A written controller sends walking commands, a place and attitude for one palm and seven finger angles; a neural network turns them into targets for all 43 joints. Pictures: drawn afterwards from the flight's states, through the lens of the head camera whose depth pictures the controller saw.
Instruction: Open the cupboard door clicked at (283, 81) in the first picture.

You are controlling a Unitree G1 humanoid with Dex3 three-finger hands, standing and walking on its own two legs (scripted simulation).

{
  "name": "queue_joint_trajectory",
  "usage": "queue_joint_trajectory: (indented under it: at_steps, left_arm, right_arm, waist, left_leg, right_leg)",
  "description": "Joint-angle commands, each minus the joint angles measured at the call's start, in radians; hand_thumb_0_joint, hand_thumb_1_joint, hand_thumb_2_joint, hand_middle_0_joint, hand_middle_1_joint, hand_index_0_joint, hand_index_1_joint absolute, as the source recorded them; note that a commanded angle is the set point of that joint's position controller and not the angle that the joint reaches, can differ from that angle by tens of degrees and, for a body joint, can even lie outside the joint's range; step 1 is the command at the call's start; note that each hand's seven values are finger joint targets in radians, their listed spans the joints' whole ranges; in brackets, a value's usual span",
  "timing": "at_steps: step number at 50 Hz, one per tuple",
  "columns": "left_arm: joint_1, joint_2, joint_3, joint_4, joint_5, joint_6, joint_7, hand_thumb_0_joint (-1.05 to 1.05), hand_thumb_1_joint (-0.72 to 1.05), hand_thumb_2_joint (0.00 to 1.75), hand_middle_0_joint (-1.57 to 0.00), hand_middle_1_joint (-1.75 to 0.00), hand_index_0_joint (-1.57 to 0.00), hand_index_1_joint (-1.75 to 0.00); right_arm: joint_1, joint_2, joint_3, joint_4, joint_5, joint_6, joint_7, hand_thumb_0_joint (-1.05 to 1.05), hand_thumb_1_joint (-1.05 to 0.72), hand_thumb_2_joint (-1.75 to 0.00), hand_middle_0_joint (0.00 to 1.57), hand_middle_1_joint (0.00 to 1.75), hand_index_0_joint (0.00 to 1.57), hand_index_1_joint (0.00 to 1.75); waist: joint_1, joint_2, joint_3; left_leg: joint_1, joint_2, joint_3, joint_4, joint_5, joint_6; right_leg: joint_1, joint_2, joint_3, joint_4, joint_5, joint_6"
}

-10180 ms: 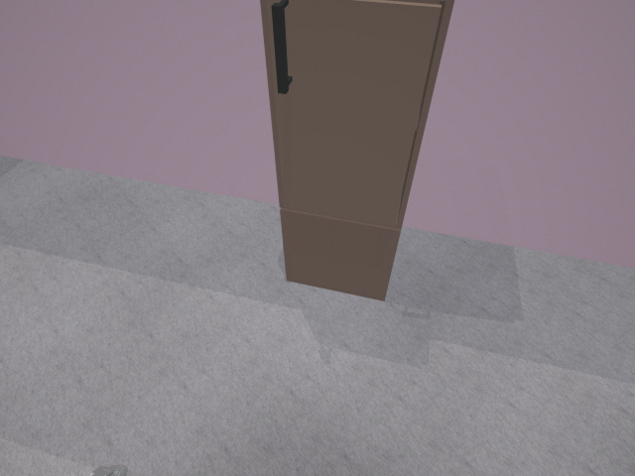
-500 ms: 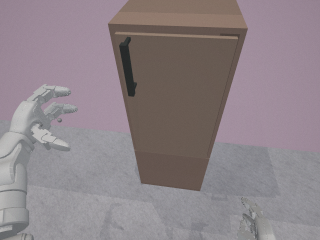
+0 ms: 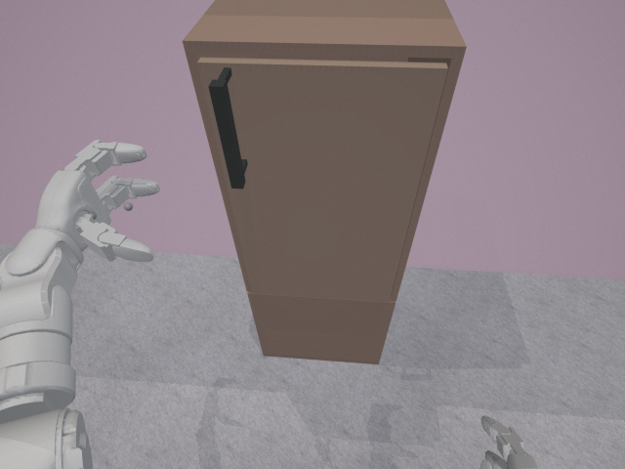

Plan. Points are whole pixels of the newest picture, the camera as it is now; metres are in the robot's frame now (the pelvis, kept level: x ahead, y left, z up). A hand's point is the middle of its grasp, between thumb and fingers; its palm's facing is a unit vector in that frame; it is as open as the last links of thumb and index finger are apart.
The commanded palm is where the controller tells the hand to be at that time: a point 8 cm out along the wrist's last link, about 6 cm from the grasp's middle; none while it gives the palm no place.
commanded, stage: move the hooked fingers beside the handle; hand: left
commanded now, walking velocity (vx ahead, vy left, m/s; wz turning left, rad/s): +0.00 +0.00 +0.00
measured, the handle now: (232, 132) +0.55 +0.16 +0.15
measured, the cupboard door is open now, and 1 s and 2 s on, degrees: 0 0 0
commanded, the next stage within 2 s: slide the fingers in behind the handle in 1.66 s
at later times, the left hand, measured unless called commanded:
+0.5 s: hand (155, 173) +0.43 +0.24 +0.17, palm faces -0.01 -1.00 -0.01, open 14.0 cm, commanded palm +0.42 +0.28 +0.16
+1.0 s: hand (193, 139) +0.52 +0.21 +0.16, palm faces -0.04 -1.00 +0.00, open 13.9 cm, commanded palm +0.48 +0.27 +0.16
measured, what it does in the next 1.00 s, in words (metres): stands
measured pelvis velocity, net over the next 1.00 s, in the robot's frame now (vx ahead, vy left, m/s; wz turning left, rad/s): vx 0.00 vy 0.00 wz -0.04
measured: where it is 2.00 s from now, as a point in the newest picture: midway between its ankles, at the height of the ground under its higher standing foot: outside the picture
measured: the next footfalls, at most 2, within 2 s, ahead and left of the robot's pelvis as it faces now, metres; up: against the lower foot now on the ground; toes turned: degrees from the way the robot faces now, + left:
none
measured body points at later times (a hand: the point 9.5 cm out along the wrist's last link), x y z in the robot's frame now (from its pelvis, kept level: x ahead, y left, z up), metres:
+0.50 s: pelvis -0.01 +0.00 +0.00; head +0.03 +0.00 +0.45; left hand +0.43 +0.29 +0.17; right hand +0.08 -0.27 -0.11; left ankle -0.04 +0.11 -0.74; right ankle +0.02 -0.11 -0.74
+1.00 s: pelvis +0.00 +0.00 -0.01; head +0.08 +0.00 +0.43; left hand +0.51 +0.26 +0.17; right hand -0.03 -0.27 -0.12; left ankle -0.04 +0.11 -0.74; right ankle +0.02 -0.11 -0.74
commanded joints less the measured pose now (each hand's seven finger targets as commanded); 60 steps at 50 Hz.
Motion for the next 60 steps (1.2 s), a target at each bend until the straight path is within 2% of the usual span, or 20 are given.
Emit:
queue_joint_trajectory:
  at_steps: [1, 4, 7, 13, 16, 21, 23, 27, 29, 32, 35, 36, 38, 40, 43, 47, 49, 51, 57, 60]
  left_arm:
    - [-0.445, 0.311, 0.081, -0.169, -0.013, -0.075, 0.017, 0.00, -0.50, 0.30, -0.30, -1.20, -0.30, -1.20]
    - [-0.502, 0.279, 0.044, -0.132, -0.003, -0.085, 0.017, 0.00, -0.50, 0.30, -0.30, -1.20, -0.30, -1.20]
    - [-0.524, 0.328, 0.078, -0.072, 0.001, -0.097, 0.018, 0.00, -0.50, 0.30, -0.30, -1.20, -0.30, -1.20]
    - [-0.673, 0.326, 0.037, 0.043, 0.023, -0.137, 0.015, 0.00, -0.50, 0.30, -0.30, -1.20, -0.30, -1.20]
    - [-0.699, 0.323, 0.030, 0.072, 0.022, -0.166, 0.011, 0.00, -0.50, 0.30, -0.30, -1.20, -0.30, -1.20]
    - [-0.745, 0.385, 0.063, 0.245, 0.040, -0.183, 0.010, 0.00, -0.50, 0.30, -0.30, -1.20, -0.30, -1.20]
    - [-0.834, 0.357, 0.020, 0.253, 0.051, -0.206, 0.010, 0.00, -0.50, 0.30, -0.30, -1.20, -0.30, -1.20]
    - [-0.908, 0.414, 0.050, 0.267, 0.064, -0.258, 0.009, 0.00, -0.50, 0.30, -0.30, -1.20, -0.30, -1.20]
    - [-0.928, 0.378, 0.023, 0.321, 0.065, -0.267, 0.007, 0.00, -0.50, 0.30, -0.30, -1.20, -0.30, -1.20]
    - [-0.968, 0.400, 0.038, 0.416, 0.069, -0.262, 0.016, 0.00, -0.50, 0.30, -0.30, -1.20, -0.30, -1.20]
    - [-1.021, 0.414, 0.028, 0.450, 0.105, -0.269, 0.033, 0.00, -0.50, 0.30, -0.30, -1.20, -0.30, -1.20]
    - [-1.033, 0.453, 0.060, 0.442, 0.106, -0.280, 0.040, 0.00, -0.50, 0.30, -0.30, -1.20, -0.30, -1.20]
    - [-1.032, 0.495, 0.087, 0.474, 0.120, -0.290, 0.046, 0.00, -0.50, 0.30, -0.30, -1.20, -0.30, -1.20]
    - [-1.074, 0.460, 0.051, 0.489, 0.134, -0.298, 0.048, 0.00, -0.50, 0.30, -0.30, -1.20, -0.30, -1.20]
    - [-1.093, 0.487, 0.074, 0.484, 0.138, -0.309, 0.051, 0.00, -0.50, 0.30, -0.30, -1.20, -0.30, -1.20]
    - [-0.961, 0.535, 0.133, 0.513, 0.136, -0.303, 0.045, 0.00, -0.50, 0.30, -0.30, -1.20, -0.30, -1.20]
    - [-0.928, 0.518, 0.117, 0.479, 0.139, -0.299, 0.037, 0.00, -0.50, 0.30, -0.30, -1.20, -0.30, -1.20]
    - [-0.899, 0.520, 0.125, 0.458, 0.124, -0.297, 0.031, 0.00, -0.50, 0.30, -0.30, -1.20, -0.30, -1.20]
    - [-0.951, 0.497, 0.117, 0.329, 0.091, -0.298, 0.012, 0.00, -0.50, 0.30, -0.30, -1.20, -0.30, -1.20]
    - [-0.964, 0.421, 0.060, 0.339, 0.086, -0.285, 0.011, 0.00, -0.50, 0.30, -0.30, -1.20, -0.30, -1.20]
  right_arm:
    - [-0.048, -0.137, -0.057, -0.130, 0.000, -0.041, -0.013, 0.00, -0.90, -0.90, 0.20, 0.30, 0.20, 0.30]
    - [-0.042, -0.135, -0.056, -0.125, 0.001, -0.037, -0.013, 0.00, -0.90, -0.90, 0.20, 0.30, 0.20, 0.30]
    - [-0.023, -0.142, -0.059, -0.116, -0.002, -0.027, -0.012, 0.00, -0.90, -0.90, 0.20, 0.30, 0.20, 0.30]
    - [0.009, -0.147, -0.060, -0.095, -0.003, -0.013, -0.011, 0.00, -0.90, -0.90, 0.20, 0.30, 0.20, 0.30]
    - [0.033, -0.154, -0.064, -0.091, -0.008, -0.009, -0.007, 0.00, -0.90, -0.90, 0.20, 0.30, 0.20, 0.30]
    - [0.077, -0.172, -0.067, -0.063, -0.011, 0.013, -0.004, 0.00, -0.90, -0.90, 0.20, 0.30, 0.20, 0.30]
    - [0.086, -0.169, -0.067, -0.057, -0.012, 0.016, -0.002, 0.00, -0.90, -0.90, 0.20, 0.30, 0.20, 0.30]
    - [0.127, -0.174, -0.075, -0.045, -0.019, 0.025, 0.000, 0.00, -0.90, -0.90, 0.20, 0.30, 0.20, 0.30]
    - [0.143, -0.174, -0.075, -0.033, -0.020, 0.030, -0.001, 0.00, -0.90, -0.90, 0.20, 0.30, 0.20, 0.30]
    - [0.172, -0.189, -0.079, -0.013, -0.023, 0.040, 0.001, 0.00, -0.90, -0.90, 0.20, 0.30, 0.20, 0.30]
    - [0.203, -0.189, -0.079, -0.006, -0.029, 0.050, 0.008, 0.00, -0.90, -0.90, 0.20, 0.30, 0.20, 0.30]
    - [0.218, -0.194, -0.083, -0.007, -0.033, 0.055, 0.009, 0.00, -0.90, -0.90, 0.20, 0.30, 0.20, 0.30]
    - [0.233, -0.194, -0.083, -0.010, -0.035, 0.069, 0.011, 0.00, -0.90, -0.90, 0.20, 0.30, 0.20, 0.30]
    - [0.248, -0.191, -0.084, -0.004, -0.038, 0.078, 0.015, 0.00, -0.90, -0.90, 0.20, 0.30, 0.20, 0.30]
    - [0.273, -0.194, -0.089, -0.007, -0.044, 0.094, 0.021, 0.00, -0.90, -0.90, 0.20, 0.30, 0.20, 0.30]
    - [0.284, -0.197, -0.092, -0.034, -0.046, 0.123, 0.031, 0.00, -0.90, -0.90, 0.20, 0.30, 0.20, 0.30]
    - [0.273, -0.192, -0.093, -0.053, -0.043, 0.136, 0.037, 0.00, -0.90, -0.90, 0.20, 0.30, 0.20, 0.30]
    - [0.270, -0.194, -0.095, -0.063, -0.041, 0.149, 0.038, 0.00, -0.90, -0.90, 0.20, 0.30, 0.20, 0.30]
    - [0.249, -0.185, -0.100, -0.062, -0.034, 0.159, 0.035, 0.00, -0.90, -0.90, 0.20, 0.30, 0.20, 0.30]
    - [0.242, -0.179, -0.098, -0.047, -0.032, 0.152, 0.034, 0.00, -0.90, -0.90, 0.20, 0.30, 0.20, 0.30]
  waist:
    - [-0.008, 0.007, -0.253]
    - [-0.020, 0.027, -0.259]
    - [-0.020, -0.004, -0.269]
    - [-0.051, 0.040, -0.278]
    - [-0.051, 0.013, -0.315]
    - [-0.066, -0.028, -0.266]
    - [-0.086, 0.026, -0.276]
    - [-0.091, 0.049, -0.375]
    - [-0.104, 0.060, -0.355]
    - [-0.126, -0.007, -0.305]
    - [-0.135, 0.060, -0.338]
    - [-0.133, 0.012, -0.367]
    - [-0.132, 0.015, -0.400]
    - [-0.148, 0.054, -0.384]
    - [-0.145, 0.075, -0.447]
    - [-0.110, 0.006, -0.458]
    - [-0.101, 0.056, -0.448]
    - [-0.099, 0.025, -0.438]
    - [-0.113, 0.093, -0.462]
    - [-0.134, 0.093, -0.426]
  left_leg:
    - [0.040, -0.003, -0.067, -0.047, 0.332, 0.008]
    - [0.040, -0.005, -0.066, -0.046, 0.319, 0.010]
    - [0.020, -0.005, -0.062, -0.039, 0.324, 0.013]
    - [0.004, -0.007, -0.062, -0.027, 0.277, 0.014]
    - [0.016, -0.004, -0.066, -0.015, 0.328, 0.014]
    - [-0.066, -0.003, -0.063, -0.009, 0.265, 0.017]
    - [-0.067, -0.007, -0.061, -0.002, 0.244, 0.018]
    - [-0.044, -0.004, -0.068, 0.017, 0.303, 0.015]
    - [-0.047, -0.001, -0.070, 0.021, 0.296, 0.012]
    - [-0.107, 0.001, -0.071, 0.021, 0.240, 0.018]
    - [-0.113, -0.002, -0.072, 0.035, 0.245, 0.015]
    - [-0.116, -0.001, -0.077, 0.043, 0.280, 0.018]
    - [-0.134, 0.001, -0.071, 0.051, 0.293, 0.018]
    - [-0.122, 0.003, -0.075, 0.056, 0.301, 0.014]
    - [-0.094, 0.006, -0.077, 0.071, 0.368, 0.012]
    - [-0.143, 0.008, -0.062, 0.076, 0.398, 0.018]
    - [-0.147, 0.005, -0.049, 0.073, 0.391, 0.019]
    - [-0.146, 0.009, -0.048, 0.076, 0.413, 0.022]
    - [-0.066, 0.014, -0.053, 0.084, 0.434, 0.023]
    - [-0.043, 0.019, -0.062, 0.084, 0.431, 0.019]
  right_leg:
    - [0.145, 0.010, 0.041, -0.027, 0.294, -0.019]
    - [0.127, 0.009, 0.044, -0.027, 0.285, -0.020]
    - [0.140, 0.008, 0.050, -0.024, 0.304, -0.017]
    - [0.099, 0.008, 0.055, -0.021, 0.264, -0.018]
    - [0.110, 0.011, 0.053, -0.007, 0.307, -0.019]
    - [0.076, 0.009, 0.057, -0.001, 0.268, -0.013]
    - [0.055, 0.006, 0.063, 0.001, 0.252, -0.012]
    - [0.078, 0.012, 0.065, 0.022, 0.298, -0.013]
    - [0.042, 0.015, 0.062, 0.021, 0.283, -0.013]
    - [0.009, 0.019, 0.059, 0.017, 0.240, -0.006]
    - [-0.011, 0.017, 0.065, 0.029, 0.239, -0.008]
    - [0.012, 0.021, 0.061, 0.040, 0.271, -0.008]
    - [0.031, 0.022, 0.068, 0.048, 0.297, -0.004]
    - [-0.011, 0.024, 0.065, 0.048, 0.288, -0.005]
    - [-0.001, 0.029, 0.067, 0.058, 0.335, -0.005]
    - [0.056, 0.033, 0.067, 0.070, 0.393, -0.003]
    - [0.059, 0.030, 0.070, 0.069, 0.402, -0.004]
    - [0.068, 0.034, 0.066, 0.071, 0.420, -0.005]
    - [0.033, 0.038, 0.067, 0.063, 0.409, -0.004]
    - [-0.015, 0.039, 0.057, 0.054, 0.376, -0.003]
